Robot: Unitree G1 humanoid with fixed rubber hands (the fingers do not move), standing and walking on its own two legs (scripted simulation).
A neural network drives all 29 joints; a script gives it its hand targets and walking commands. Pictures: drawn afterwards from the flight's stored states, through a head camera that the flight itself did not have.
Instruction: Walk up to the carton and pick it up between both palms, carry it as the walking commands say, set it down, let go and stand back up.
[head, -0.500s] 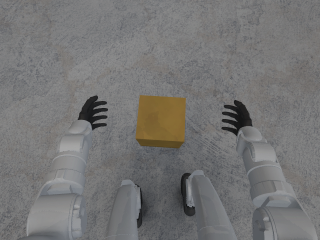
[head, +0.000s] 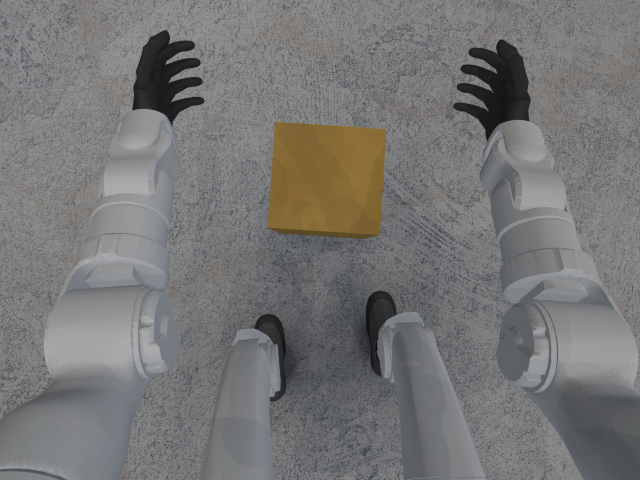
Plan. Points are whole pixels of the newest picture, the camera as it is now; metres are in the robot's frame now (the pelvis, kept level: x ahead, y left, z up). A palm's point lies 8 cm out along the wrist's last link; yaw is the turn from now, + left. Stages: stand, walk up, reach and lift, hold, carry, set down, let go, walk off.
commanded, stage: reach and lift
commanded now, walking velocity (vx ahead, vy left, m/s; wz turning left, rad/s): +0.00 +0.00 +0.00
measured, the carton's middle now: (325, 188) +0.48 -0.03 -0.52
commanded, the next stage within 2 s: none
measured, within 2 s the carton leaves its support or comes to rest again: neither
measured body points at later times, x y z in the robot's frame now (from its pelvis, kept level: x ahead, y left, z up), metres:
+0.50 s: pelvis -0.01 +0.00 -0.11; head +0.31 +0.00 +0.20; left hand +0.52 +0.17 -0.25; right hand +0.48 -0.22 -0.25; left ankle +0.06 +0.14 -0.61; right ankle +0.09 -0.14 -0.61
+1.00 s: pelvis -0.04 +0.00 -0.21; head +0.31 +0.00 +0.07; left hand +0.51 +0.17 -0.38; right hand +0.47 -0.21 -0.39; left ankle +0.06 +0.14 -0.61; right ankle +0.09 -0.14 -0.61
